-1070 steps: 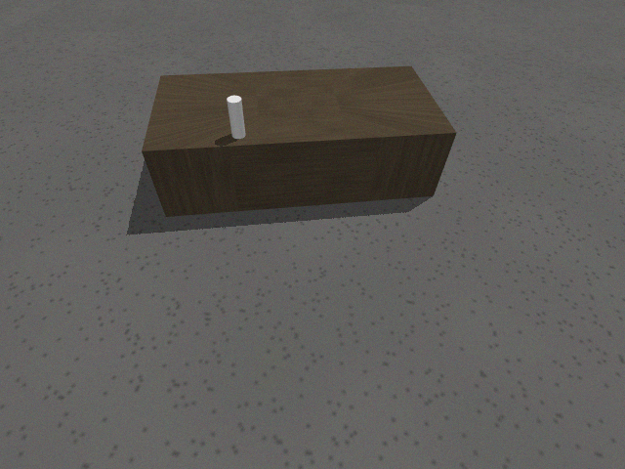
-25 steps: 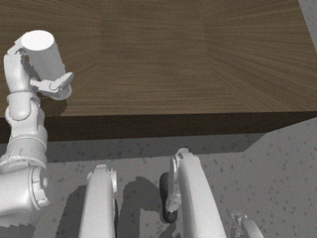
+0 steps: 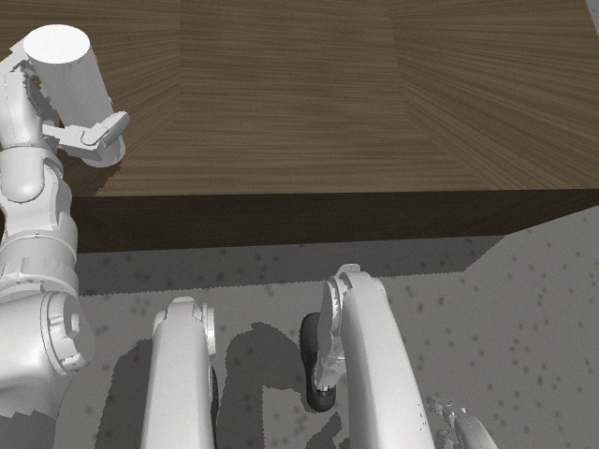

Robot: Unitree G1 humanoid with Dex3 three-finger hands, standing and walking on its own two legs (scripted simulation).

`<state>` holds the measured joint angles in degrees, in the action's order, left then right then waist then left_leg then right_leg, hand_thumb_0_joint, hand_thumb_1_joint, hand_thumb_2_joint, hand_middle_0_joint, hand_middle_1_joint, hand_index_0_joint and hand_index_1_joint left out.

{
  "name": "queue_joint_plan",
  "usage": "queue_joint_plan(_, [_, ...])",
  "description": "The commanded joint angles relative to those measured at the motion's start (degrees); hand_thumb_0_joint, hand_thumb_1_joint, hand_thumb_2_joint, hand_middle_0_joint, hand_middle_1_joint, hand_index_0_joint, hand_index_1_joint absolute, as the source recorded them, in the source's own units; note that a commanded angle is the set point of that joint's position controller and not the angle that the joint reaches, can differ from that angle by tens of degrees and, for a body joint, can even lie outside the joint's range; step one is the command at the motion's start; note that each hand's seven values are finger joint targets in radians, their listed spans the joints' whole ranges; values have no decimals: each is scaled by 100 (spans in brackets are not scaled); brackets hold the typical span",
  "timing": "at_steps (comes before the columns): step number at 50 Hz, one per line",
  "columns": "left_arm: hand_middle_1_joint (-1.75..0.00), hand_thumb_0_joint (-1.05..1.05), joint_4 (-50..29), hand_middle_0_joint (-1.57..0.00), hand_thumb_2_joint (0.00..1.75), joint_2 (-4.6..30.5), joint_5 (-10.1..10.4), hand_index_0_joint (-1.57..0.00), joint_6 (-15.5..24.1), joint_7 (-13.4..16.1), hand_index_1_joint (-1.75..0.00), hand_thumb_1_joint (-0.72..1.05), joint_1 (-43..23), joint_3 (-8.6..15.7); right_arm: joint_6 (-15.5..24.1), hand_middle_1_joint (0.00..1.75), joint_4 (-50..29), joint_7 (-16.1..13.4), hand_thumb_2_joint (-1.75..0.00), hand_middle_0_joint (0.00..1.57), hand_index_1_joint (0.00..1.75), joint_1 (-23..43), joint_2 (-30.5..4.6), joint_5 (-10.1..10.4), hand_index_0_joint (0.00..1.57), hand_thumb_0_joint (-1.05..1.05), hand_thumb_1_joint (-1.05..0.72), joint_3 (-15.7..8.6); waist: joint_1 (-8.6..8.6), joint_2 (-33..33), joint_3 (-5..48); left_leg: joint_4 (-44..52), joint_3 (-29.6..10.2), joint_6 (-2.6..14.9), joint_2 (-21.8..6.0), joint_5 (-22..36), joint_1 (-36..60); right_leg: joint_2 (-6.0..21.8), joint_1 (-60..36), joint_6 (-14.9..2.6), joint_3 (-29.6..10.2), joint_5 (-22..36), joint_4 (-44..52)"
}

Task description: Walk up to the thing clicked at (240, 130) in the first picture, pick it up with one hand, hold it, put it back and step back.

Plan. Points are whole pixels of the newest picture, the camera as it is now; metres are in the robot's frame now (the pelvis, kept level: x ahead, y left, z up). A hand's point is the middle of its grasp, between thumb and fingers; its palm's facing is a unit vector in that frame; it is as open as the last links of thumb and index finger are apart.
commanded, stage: lower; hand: left
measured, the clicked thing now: (83, 105) +0.52 +0.18 +0.00
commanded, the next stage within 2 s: loosen in 0.32 s
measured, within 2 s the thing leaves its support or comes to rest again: neither
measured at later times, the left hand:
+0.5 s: hand (89, 107) +0.53 +0.18 -0.02, palm faces +0.08 -1.00 -0.04, open 9.2 cm
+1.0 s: hand (94, 107) +0.54 +0.18 -0.02, palm faces +0.10 -1.00 -0.01, open 12.7 cm
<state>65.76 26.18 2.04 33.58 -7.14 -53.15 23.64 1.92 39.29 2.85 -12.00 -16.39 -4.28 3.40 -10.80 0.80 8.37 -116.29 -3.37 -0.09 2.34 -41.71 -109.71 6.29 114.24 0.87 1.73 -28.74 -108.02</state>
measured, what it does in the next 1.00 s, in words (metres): stands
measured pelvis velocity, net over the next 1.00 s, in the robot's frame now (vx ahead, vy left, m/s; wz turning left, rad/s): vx -0.01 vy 0.00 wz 0.01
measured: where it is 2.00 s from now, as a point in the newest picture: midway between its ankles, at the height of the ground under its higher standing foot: (262, 406)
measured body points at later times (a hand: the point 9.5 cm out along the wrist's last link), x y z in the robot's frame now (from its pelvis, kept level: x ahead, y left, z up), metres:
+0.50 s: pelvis -0.01 +0.00 -0.02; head +0.21 +0.04 +0.37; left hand +0.52 +0.24 -0.01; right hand +0.04 -0.27 -0.14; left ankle +0.06 +0.11 -0.42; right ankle +0.13 -0.14 -0.42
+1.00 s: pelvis -0.01 +0.00 -0.03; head +0.21 +0.04 +0.37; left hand +0.53 +0.23 -0.02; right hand +0.05 -0.27 -0.15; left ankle +0.06 +0.11 -0.42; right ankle +0.13 -0.14 -0.42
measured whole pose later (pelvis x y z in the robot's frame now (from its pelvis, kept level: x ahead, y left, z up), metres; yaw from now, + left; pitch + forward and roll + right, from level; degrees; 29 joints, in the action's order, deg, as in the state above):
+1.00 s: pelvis -0.01 +0.00 -0.03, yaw +0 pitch +35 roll -4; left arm 67.8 27.1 1.2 32.5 -6.1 -57.2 23.5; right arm 0.2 38.8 3.3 -11.1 -17.1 -4.5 3.9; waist -11.5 1.0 7.4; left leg -121.0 -3.2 0.2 3.1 -41.5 -114.6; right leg 6.7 119.0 1.2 1.1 -28.4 -112.4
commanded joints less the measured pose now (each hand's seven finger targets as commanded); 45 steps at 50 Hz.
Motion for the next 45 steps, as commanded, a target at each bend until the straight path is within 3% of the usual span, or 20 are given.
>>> queue_joint_plan(1, [-147, 0, -1157, -136, 131, 1151, -11, -136, 398, 94, -148, 15, -2405, 17, 28, 30, -174, -78, -91, 20, 30, -1142, -1164, 0, 20, 0, -91, -423, -123, 931, 3907, 1631, 193, 80, 53, 1279, 1797, -245, -2823, -338, 131, 662, 799])
queue_joint_plan(3, [-146, 0, -1172, -134, 132, 1238, -69, -134, 405, 127, -147, 18, -2470, 48, 9, 30, -171, -66, -91, 20, 30, -1101, -1179, -8, 20, 0, -91, -411, -81, 1043, 3738, 1700, 135, 64, 42, 1104, 1799, -235, -2543, -346, 156, 481, 745])
queue_joint_plan(7, [-147, 0, -1085, -135, 132, 1190, -59, -135, 398, 123, -148, 19, -2597, -49, 6, 30, -150, -56, -90, 20, 30, -1090, -1186, -8, 20, 0, -91, -413, -212, 921, 3694, 1578, 177, 117, 52, 702, 1575, -239, -2490, -299, 161, 189, 764])
queue_joint_plan(8, [-147, 0, -1201, -136, 132, 1416, -75, -136, 411, 138, -148, 20, -2688, 51, 1, 30, -164, -63, -90, 20, 30, -1122, -1207, -6, 20, 0, -90, -402, -109, 971, 3777, 1618, 193, 115, 57, 718, 1621, -225, -2582, -295, 146, 203, 760])
queue_joint_plan(12, [-147, 0, -1045, -136, 131, 1225, -64, -136, 371, 107, -148, 20, -2721, -60, -9, 30, -152, -57, -90, 20, 30, -1070, -1228, 3, 20, 0, -91, -391, -191, 1043, 3718, 1584, 101, 87, 35, 755, 1698, -216, -2262, -315, 180, 227, 615])
queue_joint_plan(14, [-147, 0, -848, -135, 133, 1236, -63, -135, 345, 114, -148, 18, -2620, -19, -22, 30, -146, -58, -91, 20, 30, -1105, -1230, -4, 20, 0, -91, -373, -234, 885, 3670, 1513, 145, 114, 61, 724, 1520, -209, -2388, -287, 175, 201, 666])
queue_joint_plan(15, [-147, 0, -1034, -136, 132, 1396, -51, -136, 369, 136, -148, 20, -2684, 72, -11, 30, -130, -63, -90, 20, 30, -1076, -1233, -3, 20, 0, -91, -364, -129, 920, 3614, 1501, 172, 122, 61, 691, 1434, -208, -2382, -291, 163, 175, 620])
queue_joint_plan(16, [-147, 0, -1028, -136, 132, 1370, -89, -136, 367, 131, -148, 19, -2762, -1, -18, 30, -137, -47, -91, 20, 30, -1102, -1218, -10, 20, 0, -91, -353, -185, 1043, 3717, 1506, 170, 112, 70, 742, 1497, -196, -2393, -301, 154, 229, 613])
queue_joint_plan(17, [-147, 0, -772, -136, 132, 1151, -91, -136, 329, 120, -148, 20, -2616, -89, -27, 30, -133, -39, -90, 20, 30, -1077, -1212, -9, 20, 0, -91, -357, -215, 955, 3637, 1497, 146, 106, 64, 737, 1510, -195, -2318, -298, 167, 225, 586])
queue_joint_plan(19, [-148, 0, -736, -137, 134, 1138, -120, -137, 315, 117, -149, 21, -2647, -121, -32, 30, -131, -44, -90, 20, 30, -1130, -1210, -11, 20, 0, -91, -383, -287, 838, 3607, 1412, 222, 139, 79, 674, 1334, -207, -2389, -279, 145, 187, 651])
queue_joint_plan(21, [-147, 0, -590, -135, 133, 1251, -140, -135, 288, 137, -148, 20, -2537, -33, -46, 30, -118, -52, -90, 20, 30, -1123, -1239, -17, 20, 0, -90, -374, -239, 759, 3515, 1374, 248, 155, 98, 688, 1205, -201, -2423, -274, 132, 206, 659])
queue_joint_plan(22, [-145, 0, -729, -143, 125, 1237, -152, -143, 300, 138, -146, 16, -2677, -95, -48, 30, -131, -46, -90, 20, 30, -1105, -1240, -24, 20, 0, -92, -360, -255, 861, 3492, 1386, 233, 142, 91, 684, 1229, -196, -2341, -284, 141, 198, 615])
queue_joint_plan(26, [-117, 0, -764, -122, 93, 1152, -90, -124, 280, 102, -116, 1, -2785, -111, -83, 30, -167, -38, -89, 20, 30, -1089, -1290, -2, 20, 0, -91, -391, -252, 914, 3559, 1435, 109, 106, 60, 598, 1431, -195, -2084, -297, 177, 127, 531])
queue_joint_plan(30, [-102, 0, -725, -111, 71, 1114, 12, -113, 297, 78, -100, -8, -2712, -76, -55, 30, -162, -38, -89, 20, 30, -1043, -1273, 1, 20, 0, -91, -377, -229, 848, 3450, 1427, 155, 134, 79, 360, 1282, -186, -2130, -262, 172, -68, 591])
queue_joint_plan(33, [-83, 0, -1042, -91, 61, 1173, -5, -91, 329, 54, -83, -26, -2970, -150, -67, 30, -180, -53, -90, 20, 30, -1048, -1306, -9, 20, 0, -92, -388, -234, 1055, 3708, 1398, 164, 101, 82, 661, 1487, -175, -2170, -291, 145, 180, 510])
queue_joint_plan(35, [-72, 0, -703, -81, 53, 1040, -6, -81, 255, 41, -72, -30, -2736, -155, -86, 30, -179, -53, -90, 20, 30, -1060, -1302, 3, 20, 0, -92, -373, -228, 1014, 3618, 1424, 96, 70, 65, 802, 1555, -171, -2016, -308, 169, 277, 451])
queue_joint_plan(36, [-69, 0, -929, -79, 50, 1103, -3, -79, 273, 51, -69, -34, -2925, -164, -87, 30, -185, -58, -90, 20, 30, -1069, -1310, -1, 20, 0, -92, -394, -236, 1014, 3659, 1405, 133, 89, 70, 730, 1516, -175, -2088, -302, 157, 224, 485])
queue_joint_plan(37, [-68, 0, -502, -77, 49, 1036, 9, -76, 227, 45, -68, -35, -2614, -107, -102, 30, -173, -55, -90, 20, 30, -1065, -1299, -1, 20, 0, -92, -362, -227, 947, 3595, 1393, 108, 79, 71, 800, 1545, -165, -2072, -299, 157, 277, 487])
queue_joint_plan(41, [-58, 0, -1050, -69, 43, 1331, 2, -68, 310, 103, -60, -41, -2911, 52, -103, 30, -183, -48, -90, 20, 30, -1066, -1257, -18, 20, 0, -93, -370, -181, 891, 3865, 1273, 257, 138, 107, 829, 1341, -175, -2438, -276, 103, 317, 514])
queue_joint_plan(45, [-48, 0, -844, -58, 37, 1235, -19, -57, 290, 117, -50, -43, -2677, 22, -120, 30, -202, -50, -90, 20, 30, -1015, -1268, -1, 20, 0, -93, -378, -171, 863, 3743, 1330, 224, 131, 102, 768, 1331, -183, -2312, -287, 119, 252, 515])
